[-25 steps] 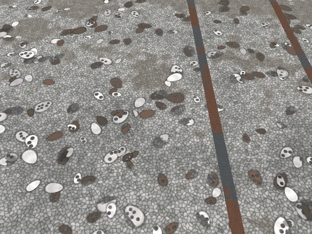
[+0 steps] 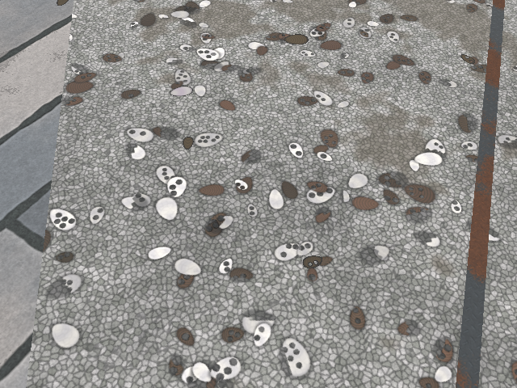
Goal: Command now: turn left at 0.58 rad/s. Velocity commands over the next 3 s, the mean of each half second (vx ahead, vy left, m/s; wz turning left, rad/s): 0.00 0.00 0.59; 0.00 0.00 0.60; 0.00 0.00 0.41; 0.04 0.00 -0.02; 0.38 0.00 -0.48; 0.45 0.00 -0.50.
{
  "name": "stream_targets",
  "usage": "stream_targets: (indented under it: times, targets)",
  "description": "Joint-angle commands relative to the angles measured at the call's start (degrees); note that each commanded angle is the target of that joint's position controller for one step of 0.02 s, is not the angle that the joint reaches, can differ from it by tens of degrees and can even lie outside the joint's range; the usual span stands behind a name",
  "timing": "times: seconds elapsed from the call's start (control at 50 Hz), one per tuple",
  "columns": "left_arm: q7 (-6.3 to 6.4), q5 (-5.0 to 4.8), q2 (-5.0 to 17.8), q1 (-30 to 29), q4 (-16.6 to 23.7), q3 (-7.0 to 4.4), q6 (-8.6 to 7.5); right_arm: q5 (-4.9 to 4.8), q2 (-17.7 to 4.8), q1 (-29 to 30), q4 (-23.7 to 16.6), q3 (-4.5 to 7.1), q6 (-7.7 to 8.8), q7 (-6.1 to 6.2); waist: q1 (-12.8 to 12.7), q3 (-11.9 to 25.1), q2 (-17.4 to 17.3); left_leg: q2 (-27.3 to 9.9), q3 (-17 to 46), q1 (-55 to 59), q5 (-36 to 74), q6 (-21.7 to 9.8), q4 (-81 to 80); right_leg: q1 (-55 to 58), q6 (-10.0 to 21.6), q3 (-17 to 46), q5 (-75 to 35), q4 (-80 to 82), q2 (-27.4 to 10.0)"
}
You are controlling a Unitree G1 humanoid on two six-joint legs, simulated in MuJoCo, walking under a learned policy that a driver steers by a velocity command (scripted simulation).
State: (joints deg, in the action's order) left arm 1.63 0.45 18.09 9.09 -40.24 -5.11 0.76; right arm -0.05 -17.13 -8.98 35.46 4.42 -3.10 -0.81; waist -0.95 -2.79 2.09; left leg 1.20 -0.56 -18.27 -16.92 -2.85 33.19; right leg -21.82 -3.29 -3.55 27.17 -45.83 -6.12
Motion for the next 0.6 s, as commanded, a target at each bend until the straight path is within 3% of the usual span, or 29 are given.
stream_targets:
  times: [0.02, 0.04, 0.06, 0.12, 0.2, 0.32, 0.36, 0.4, 0.42, 0.44, 0.46, 0.48, 0.5, 0.54, 0.6]
  targets:
    - [0.58, -0.27, 6.3, -4.85, 6.41, -1.48, -0.92, 1.65, -12.39, -4.66, -3.09, 3.14, 2.73, 0.37, 3.78, 8.95, -11.48, -19.57, 24.03, 15.36, 31.8, -15.33, -13.34, -17.86, -0.33, 7.28, 7.27, -22.67, 3.68]
    - [1.02, -0.19, 6.22, -3.29, 5.01, -1.77, -0.67, 0.49, -11.06, -1.39, -3.24, 2.92, 2.91, 0.79, 2.07, 7.66, -8.79, -15.91, 20.6, 13.82, 26.62, -11.94, -13.18, -17.74, -0.26, 7.72, 2.33, -21.12, 3.18]
    - [1.4, 0.24, 6.71, -2.57, 4.58, -2.01, -0.4, -0.62, -9.61, 0.93, -3.51, 2.32, 2.68, 1.17, 1.2, 6.87, -9.13, -14.4, 19.23, 12.55, 25.81, -10.29, -13.13, -17.44, -0.67, 7.93, -1.1, -19.66, 3.09]
    - [0.96, 0.09, 5.24, -0.47, 3.85, -1.78, -0.66, -0.14, -9.0, 1.44, -3.66, 1.78, 2.06, 2.02, 0.14, 8.55, -9.63, -11.87, 17.64, 9.82, 27.0, -10.23, -13.08, -12.92, -1.76, 7.1, -6.59, -18.84, 5.31]
    - [0.63, -0.14, 3.59, -3.18, 4.59, -0.92, -1.05, -0.46, -10.09, 0.06, -3.21, 2.19, 1.77, 2.67, 1.64, 8.05, -10.0, -11.05, 20.73, 10.93, 19.91, -10.01, -12.5, -11.35, -2.16, 8.08, -8.33, -6.32, 6.33]
    - [-0.58, -0.85, 4.32, -3.65, 5.09, -1.02, -2.13, -0.59, -11.14, 0.94, -3.61, 2.64, 1.12, 1.98, 2.36, 7.23, -11.54, -10.52, 28.47, 7.75, 16.93, -10.28, -11.22, -3.26, -0.95, 8.93, -5.59, 5.52, 8.51]
    - [-1.06, -1.06, 4.39, -2.54, 5.02, -1.15, -2.65, -0.99, -11.03, 1.64, -3.76, 2.65, 0.86, 1.85, 1.79, 7.64, -11.77, -9.84, 30.86, 8.51, 19.48, -9.63, -9.85, -0.29, -0.13, 8.95, -6.44, 11.03, 8.97]
    - [-1.36, -0.94, 4.35, 0.81, 3.93, -1.47, -3.11, -1.81, -10.3, 3.39, -4.14, 2.42, 0.48, 2.15, -0.77, 8.1, -10.92, -7.04, 30.41, 6.35, 18.14, -6.73, -7.02, 7.7, 1.33, 7.89, -16.15, 23.61, 8.49]
    - [-1.12, -0.32, 6.78, 2.17, 3.76, -2.12, -3.07, -1.66, -8.43, 1.92, -4.22, 1.91, 0.51, 2.35, -0.36, 9.54, -7.43, -4.37, 27.84, 1.58, 9.55, -3.73, -2.9, 14.78, 3.54, 11.84, -21.56, 25.74, 2.29]
    - [-0.7, 0.73, 11.64, 0.1, 4.63, -2.92, -2.48, -1.16, -5.66, -1.74, -4.47, 1.24, 0.79, 2.18, 3.44, 9.23, 7.75, 3.98, 17.1, -8.13, -9.67, 0.28, 8.47, 19.6, 10.22, 24.13, -33.09, 26.57, -9.6]
    - [-0.94, 2.25, 10.5, 0.58, 4.76, -2.78, -2.46, -1.1, -9.73, -1.04, -4.56, 2.59, 1.34, 2.29, 1.61, 7.51, 12.98, 6.35, 10.88, -14.39, -21.45, 3.37, 21.77, 16.3, 18.74, 32.73, -38.35, 28.39, -17.05]
    - [-0.75, 1.73, 7.74, -1.39, 5.64, -1.83, -2.6, -0.81, -13.06, -2.41, -3.48, 3.87, 1.4, 2.27, 2.35, 6.74, 7.87, 2.93, 10.9, -14.93, -18.35, 5.09, 30.91, 14.67, 19.54, 29.34, -36.83, 28.0, -16.84]
    - [-0.42, 1.06, 5.58, -3.77, 6.02, -1.21, -2.47, -1.11, -12.86, -3.06, -2.18, 4.23, 0.95, 2.28, 3.13, 5.61, 5.49, 2.16, 10.06, -15.08, -14.66, 6.12, 34.17, 13.49, 16.97, 23.58, -33.68, 27.37, -12.84]
    - [0.15, -0.18, 4.36, -5.16, 6.34, -0.59, -2.11, -1.2, -9.83, -3.81, -1.17, 3.66, -0.22, 2.38, 2.6, 3.87, 5.03, 1.52, 8.69, -17.09, -9.19, 8.12, 38.07, 13.91, 14.66, 16.72, -31.89, 26.89, -8.75]
    - [0.86, 0.5, 5.29, -2.18, 5.59, -0.74, -1.18, -1.83, -6.75, -0.14, -3.19, 2.52, -0.2, 1.93, 0.01, 4.02, 7.1, 0.04, 4.39, -17.92, -6.43, 9.52, 31.54, 17.29, 15.46, 11.55, -33.79, 27.37, -7.31]
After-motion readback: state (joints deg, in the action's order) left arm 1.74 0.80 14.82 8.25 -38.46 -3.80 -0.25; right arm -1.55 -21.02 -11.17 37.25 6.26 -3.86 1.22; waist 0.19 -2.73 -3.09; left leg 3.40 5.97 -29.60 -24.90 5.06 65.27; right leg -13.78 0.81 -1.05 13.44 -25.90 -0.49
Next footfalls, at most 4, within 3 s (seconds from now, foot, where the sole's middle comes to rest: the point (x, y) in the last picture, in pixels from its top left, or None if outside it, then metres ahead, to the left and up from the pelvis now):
0.42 right None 0.09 -0.11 -0.77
0.84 left None -0.04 0.13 -0.77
1.34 right None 0.11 -0.04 -0.77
1.62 left None -0.10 0.13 -0.77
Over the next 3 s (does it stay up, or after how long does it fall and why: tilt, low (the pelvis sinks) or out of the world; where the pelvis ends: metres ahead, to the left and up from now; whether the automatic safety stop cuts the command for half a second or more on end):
stays up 0.43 0.22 0.01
